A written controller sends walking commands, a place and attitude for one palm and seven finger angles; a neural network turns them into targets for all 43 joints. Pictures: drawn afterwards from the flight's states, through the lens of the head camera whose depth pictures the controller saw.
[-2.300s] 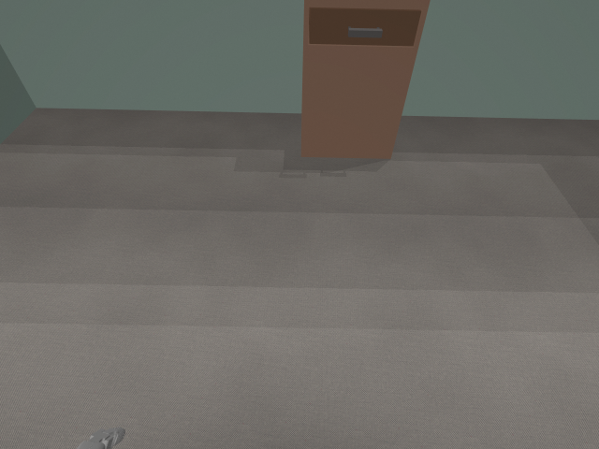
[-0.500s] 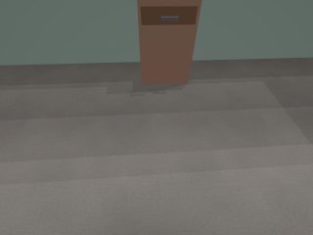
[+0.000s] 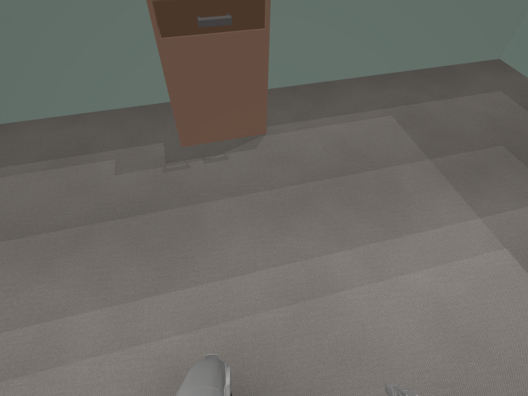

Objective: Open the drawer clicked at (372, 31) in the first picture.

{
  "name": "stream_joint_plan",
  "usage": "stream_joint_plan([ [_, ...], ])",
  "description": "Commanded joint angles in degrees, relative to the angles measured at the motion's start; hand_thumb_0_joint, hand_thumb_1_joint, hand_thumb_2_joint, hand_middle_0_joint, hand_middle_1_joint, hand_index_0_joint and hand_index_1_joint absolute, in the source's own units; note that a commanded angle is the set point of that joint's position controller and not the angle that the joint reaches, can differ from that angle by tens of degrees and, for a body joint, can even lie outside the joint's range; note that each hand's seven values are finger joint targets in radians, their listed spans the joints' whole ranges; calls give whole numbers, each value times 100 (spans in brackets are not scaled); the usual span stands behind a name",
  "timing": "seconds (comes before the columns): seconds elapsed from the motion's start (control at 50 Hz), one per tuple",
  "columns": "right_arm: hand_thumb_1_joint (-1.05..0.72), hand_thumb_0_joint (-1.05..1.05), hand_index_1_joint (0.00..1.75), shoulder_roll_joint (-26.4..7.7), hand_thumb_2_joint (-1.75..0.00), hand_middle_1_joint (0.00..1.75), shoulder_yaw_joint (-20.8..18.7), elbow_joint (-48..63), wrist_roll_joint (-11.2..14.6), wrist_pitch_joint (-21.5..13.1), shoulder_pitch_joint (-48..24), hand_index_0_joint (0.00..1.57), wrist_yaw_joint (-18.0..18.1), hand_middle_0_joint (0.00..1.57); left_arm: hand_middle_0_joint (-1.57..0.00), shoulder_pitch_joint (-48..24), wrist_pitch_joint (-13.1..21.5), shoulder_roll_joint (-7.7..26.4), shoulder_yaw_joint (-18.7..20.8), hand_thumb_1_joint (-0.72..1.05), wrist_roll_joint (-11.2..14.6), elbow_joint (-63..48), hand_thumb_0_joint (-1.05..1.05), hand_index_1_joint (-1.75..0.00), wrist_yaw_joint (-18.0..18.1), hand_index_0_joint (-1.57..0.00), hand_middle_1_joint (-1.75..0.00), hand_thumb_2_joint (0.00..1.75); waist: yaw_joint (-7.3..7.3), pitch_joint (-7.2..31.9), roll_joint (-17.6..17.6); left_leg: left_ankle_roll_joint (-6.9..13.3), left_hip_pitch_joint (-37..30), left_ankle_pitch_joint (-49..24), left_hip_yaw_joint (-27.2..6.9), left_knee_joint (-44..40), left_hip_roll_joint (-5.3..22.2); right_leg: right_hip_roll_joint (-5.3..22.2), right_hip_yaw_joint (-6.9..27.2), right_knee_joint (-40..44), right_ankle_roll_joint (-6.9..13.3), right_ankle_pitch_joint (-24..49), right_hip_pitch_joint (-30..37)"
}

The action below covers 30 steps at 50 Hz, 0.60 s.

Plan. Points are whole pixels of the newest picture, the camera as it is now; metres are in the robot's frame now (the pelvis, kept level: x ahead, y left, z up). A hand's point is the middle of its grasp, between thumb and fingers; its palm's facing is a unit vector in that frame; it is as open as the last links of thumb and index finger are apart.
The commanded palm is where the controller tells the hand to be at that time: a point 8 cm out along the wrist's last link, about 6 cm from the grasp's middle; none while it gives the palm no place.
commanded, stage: walk to a spot facing it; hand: left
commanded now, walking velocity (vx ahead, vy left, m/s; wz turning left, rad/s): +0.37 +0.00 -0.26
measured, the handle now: (214, 19) +1.48 +0.35 -0.08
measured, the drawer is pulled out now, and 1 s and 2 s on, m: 0.00 0.00 0.00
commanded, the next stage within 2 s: turn to face it in 1.60 s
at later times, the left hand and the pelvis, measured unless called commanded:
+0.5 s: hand (162, 293) +0.32 +0.24 -0.17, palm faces -0.16 -0.98 -0.15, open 7.4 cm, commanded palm none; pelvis +0.21 +0.08 +0.01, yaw -11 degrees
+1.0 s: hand (222, 214) +0.53 +0.15 -0.16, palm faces -0.26 -0.93 -0.25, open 7.2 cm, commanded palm none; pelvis +0.43 -0.02 +0.00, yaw -18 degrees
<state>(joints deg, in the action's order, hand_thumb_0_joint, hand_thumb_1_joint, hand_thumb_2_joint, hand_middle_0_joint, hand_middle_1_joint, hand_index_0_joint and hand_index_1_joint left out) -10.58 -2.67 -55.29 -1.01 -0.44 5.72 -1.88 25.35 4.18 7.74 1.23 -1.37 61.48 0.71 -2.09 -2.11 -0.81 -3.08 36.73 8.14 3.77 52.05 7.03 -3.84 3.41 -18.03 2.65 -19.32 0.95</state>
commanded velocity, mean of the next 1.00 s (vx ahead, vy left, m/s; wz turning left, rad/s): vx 0.37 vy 0.00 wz -0.24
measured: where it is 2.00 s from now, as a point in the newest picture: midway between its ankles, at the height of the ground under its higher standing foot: (312, 252)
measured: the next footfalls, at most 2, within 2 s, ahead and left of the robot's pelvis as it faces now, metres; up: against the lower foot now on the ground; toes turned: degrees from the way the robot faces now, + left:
left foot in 0.12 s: +0.20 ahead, +0.13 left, +0.00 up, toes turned +5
right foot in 0.76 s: +0.43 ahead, -0.08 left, +0.00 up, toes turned -25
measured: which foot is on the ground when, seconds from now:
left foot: up 0.00-0.10, down 0.12-0.78, up 0.80-1.00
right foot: down 0.00-0.12, up 0.14-0.74, down 0.76-1.00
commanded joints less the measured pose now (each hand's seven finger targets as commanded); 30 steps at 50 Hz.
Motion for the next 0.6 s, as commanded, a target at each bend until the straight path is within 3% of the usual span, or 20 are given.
stream_joint_plan([
  [0.0,-90,0,30,-285,-90,30,-49,618,27,-284,-594,20,6,20,-20,345,26,1097,269,90,-29,-139,0,-30,121,-20,-30,90,-52,-340,830,186,-605,298,159,-1241,-227,1483,860,141,610,3501,-261],
  [0.02,-90,0,30,-349,-90,30,-71,532,23,-307,-316,20,38,20,-20,263,29,1156,288,90,-15,-160,0,-30,113,-20,-30,90,79,-226,819,255,-1139,363,271,-1450,-394,1459,806,-169,595,4031,-346],
  [0.04,-90,0,30,-437,-90,30,-106,341,5,-337,282,20,95,20,-20,138,37,1203,313,90,5,-169,0,-30,110,-20,-30,90,367,54,752,317,-1920,180,357,-1846,-556,1308,667,-743,498,4478,-452],
  [0.06,-90,0,30,-643,-90,30,-161,62,-23,-364,1207,20,159,20,-20,62,38,1190,342,90,36,-202,0,-30,105,-20,-30,90,734,562,588,402,-3106,-110,186,-2213,-494,1082,529,-1791,335,4280,-773],
  [0.08,-90,0,30,-1258,-90,30,-301,-169,-76,-379,2077,20,226,20,-20,241,21,936,345,90,83,-238,0,-30,53,-20,-30,90,970,1308,-504,616,-4584,-68,-913,-2286,475,613,166,-3237,136,2439,-1700],
  [0.1,-90,0,30,-1736,-90,30,-396,-241,-106,-381,2499,20,240,20,-20,588,1,609,287,90,140,-319,0,-30,-25,-20,-30,90,848,1697,-1939,1160,-5335,-5,-3142,-3138,2100,-84,-322,-5193,-66,-1218,-3079],
  [0.12,-90,0,30,-1540,-90,30,-315,-183,-36,-305,2205,20,251,20,-20,247,4,739,291,90,76,-402,0,-30,5,-20,-30,90,776,1277,-1312,1331,-4625,711,-3489,-3688,2225,243,104,-5818,39,-1166,-3335],
  [0.14,-90,0,30,-1142,-90,30,-247,-148,-36,-324,1725,20,275,20,-20,-63,-46,731,290,90,47,-390,0,-30,2,-20,-30,90,601,652,-1069,1078,-3886,1202,-2910,-3958,1956,524,127,-6077,3,-564,-3513],
  [0.16,-90,0,30,-780,-90,30,-151,-63,-27,-370,1350,20,277,20,-20,-346,-72,681,311,90,11,-397,0,-30,-66,-20,-30,90,468,84,-727,975,-3131,1042,-2323,-4004,1688,763,42,-6041,-39,-83,-3598],
  [0.18,-90,0,30,-527,-90,30,-65,-57,-30,-420,1198,20,278,20,-20,-436,-121,647,310,90,-21,-382,0,-30,-133,-20,-30,90,319,-230,-438,904,-2578,789,-1795,-4050,1500,919,-36,-5870,-81,121,-3421],
  [0.22,-90,0,30,-313,-90,30,-9,-201,-37,-503,1308,20,302,20,-20,-272,-280,400,298,90,-63,-303,0,-30,-165,-20,-30,90,128,-263,-423,634,-2195,98,-876,-4070,1125,918,-100,-5572,-141,447,-3077],
  [0.26,-90,0,30,-289,-90,30,-11,-250,-1,-531,1337,20,321,20,-20,-153,-402,338,306,90,-63,-269,0,-30,-168,-20,-30,90,15,-167,-576,584,-2194,71,-382,-4185,980,935,-158,-5437,-207,750,-3180],
  [0.32,-90,0,30,-289,-90,30,-41,-332,10,-560,1594,20,344,20,-20,-424,-472,352,348,90,-82,-368,0,-30,-193,-20,-30,90,18,-195,-448,484,-2601,-437,-28,-4250,904,972,-203,-5279,-291,1229,-3744],
  [0.38,-90,0,30,-267,-90,30,-20,-499,25,-572,1946,20,378,20,-20,-841,-495,397,359,90,-74,-469,0,-30,-209,-20,-30,90,114,-299,-499,344,-3111,-1050,115,-4192,907,1004,-274,-4979,-336,1443,-4259],
  [0.4,-90,0,30,-267,-90,30,-8,-561,20,-574,2101,20,386,20,-20,-1053,-502,396,346,90,-78,-522,0,-30,-214,-20,-30,90,183,-369,-373,347,-3225,-1316,129,-4168,919,1001,-328,-4833,-344,1454,-4342],
  [0.5,-90,0,30,-263,-90,30,40,-862,-25,-556,2741,20,428,20,-20,-1919,-454,334,253,90,-53,-720,0,-30,-252,-20,-30,90,447,-582,-441,510,-3989,-2143,366,-4071,1007,968,-781,-3560,-277,1286,-4467],
  [0.54,-90,0,30,-249,-90,30,59,-982,-53,-533,3017,20,432,20,-20,-2302,-418,274,202,90,-39,-814,0,-30,-263,-20,-30,90,604,-670,-485,626,-4148,-2501,474,-4000,1030,886,-985,-3018,-193,1114,-4277],
  [0.58,-90,0,30,-253,-90,30,61,-1089,-68,-497,3171,20,429,20,-20,-2493,-384,265,180,90,-21,-834,0,-30,-246,-20,-30,90,659,-743,-518,733,-4288,-2921,536,-3901,1117,805,-1141,-2650,-74,827,-4093],
])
